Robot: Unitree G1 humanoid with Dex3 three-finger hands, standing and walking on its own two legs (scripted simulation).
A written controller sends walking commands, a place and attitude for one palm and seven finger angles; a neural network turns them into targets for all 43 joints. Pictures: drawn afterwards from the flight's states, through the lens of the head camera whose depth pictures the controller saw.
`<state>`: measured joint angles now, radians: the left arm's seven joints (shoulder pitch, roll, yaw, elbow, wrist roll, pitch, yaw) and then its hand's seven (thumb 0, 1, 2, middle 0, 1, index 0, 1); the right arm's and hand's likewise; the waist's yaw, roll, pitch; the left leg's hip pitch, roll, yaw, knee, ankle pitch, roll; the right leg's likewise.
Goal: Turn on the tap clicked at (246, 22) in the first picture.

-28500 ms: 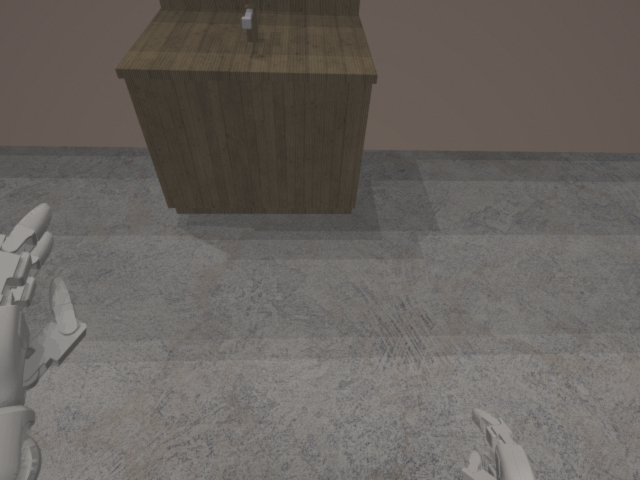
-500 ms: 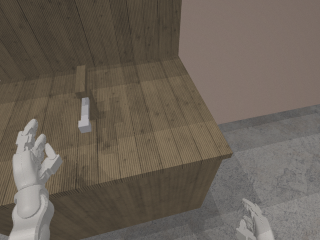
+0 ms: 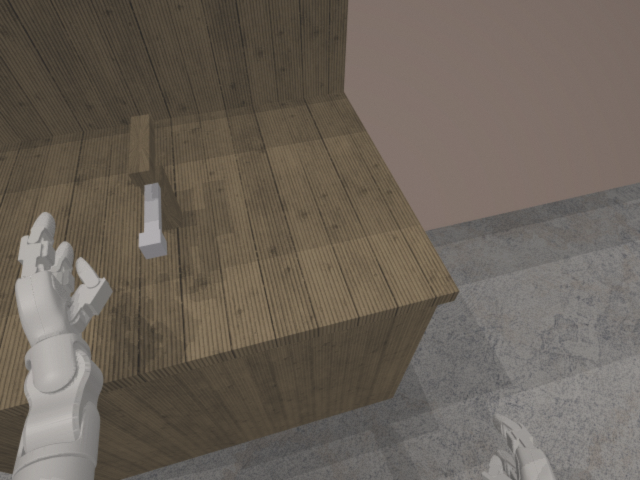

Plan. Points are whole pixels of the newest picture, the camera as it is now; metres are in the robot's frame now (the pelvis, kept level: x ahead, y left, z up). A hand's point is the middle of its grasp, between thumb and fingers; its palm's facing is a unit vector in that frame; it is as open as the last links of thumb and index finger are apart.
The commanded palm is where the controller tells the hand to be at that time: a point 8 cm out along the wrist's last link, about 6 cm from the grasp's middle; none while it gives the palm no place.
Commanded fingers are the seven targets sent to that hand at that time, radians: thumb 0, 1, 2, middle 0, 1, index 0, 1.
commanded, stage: reach beside the lever's end, fingers flat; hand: left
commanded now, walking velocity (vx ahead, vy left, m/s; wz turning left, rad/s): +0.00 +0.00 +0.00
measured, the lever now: (153, 244) +0.39 +0.26 +0.05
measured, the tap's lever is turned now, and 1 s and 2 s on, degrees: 0 0 0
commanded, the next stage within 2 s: none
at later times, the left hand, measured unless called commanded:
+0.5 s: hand (118, 267) +0.35 +0.29 +0.06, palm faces +0.52 -0.85 -0.08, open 7.8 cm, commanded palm +0.30 +0.33 +0.05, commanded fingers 0.00 0.90 0.90 -0.15 -0.15 -0.15 -0.15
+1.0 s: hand (128, 268) +0.36 +0.29 +0.05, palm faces +0.51 -0.86 -0.07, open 7.8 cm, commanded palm +0.31 +0.33 +0.05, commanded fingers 0.00 0.90 0.90 -0.15 -0.15 -0.15 -0.15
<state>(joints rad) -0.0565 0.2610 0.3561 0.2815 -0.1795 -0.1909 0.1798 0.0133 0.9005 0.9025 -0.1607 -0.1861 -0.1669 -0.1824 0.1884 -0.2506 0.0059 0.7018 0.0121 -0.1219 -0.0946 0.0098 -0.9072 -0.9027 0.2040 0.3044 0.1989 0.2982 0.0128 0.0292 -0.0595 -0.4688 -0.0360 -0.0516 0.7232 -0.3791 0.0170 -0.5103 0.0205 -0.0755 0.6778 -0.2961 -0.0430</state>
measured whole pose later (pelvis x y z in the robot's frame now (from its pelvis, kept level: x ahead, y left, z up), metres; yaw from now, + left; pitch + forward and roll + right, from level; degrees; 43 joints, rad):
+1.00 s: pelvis +0.00 +0.01 -0.01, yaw +0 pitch +12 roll -1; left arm -0.24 0.29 0.38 0.52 -0.15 -0.28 0.15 0.01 0.90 0.90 -0.15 -0.15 -0.15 -0.15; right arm 0.20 -0.25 0.00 0.69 0.01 -0.06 -0.08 0.01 -0.91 -0.90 0.20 0.30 0.20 0.30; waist -0.01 0.02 -0.08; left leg -0.60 -0.04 -0.05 0.81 -0.42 0.02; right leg -0.63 0.02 -0.08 0.75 -0.32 -0.04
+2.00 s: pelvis +0.00 +0.00 -0.02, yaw +0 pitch +11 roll -2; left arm -0.22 0.31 0.44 0.49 -0.16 -0.35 0.13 0.01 0.90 0.90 -0.15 -0.15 -0.15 -0.15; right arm 0.20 -0.26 0.00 0.72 0.01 -0.05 -0.09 0.01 -0.91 -0.90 0.20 0.30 0.20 0.30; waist -0.01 0.02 -0.07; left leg -0.62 -0.02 -0.07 0.86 -0.43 0.01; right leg -0.65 0.03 -0.10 0.78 -0.33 -0.05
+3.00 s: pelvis +0.00 +0.00 -0.01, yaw +0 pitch +11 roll -2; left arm -0.21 0.29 0.40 0.50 -0.16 -0.32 0.15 0.01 0.90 0.90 -0.15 -0.15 -0.15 -0.15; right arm 0.22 -0.26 0.00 0.72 0.01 -0.04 -0.08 0.01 -0.91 -0.90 0.20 0.30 0.20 0.30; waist 0.00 0.02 -0.07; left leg -0.61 -0.03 -0.07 0.84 -0.43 0.02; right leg -0.64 0.03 -0.09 0.77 -0.34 -0.04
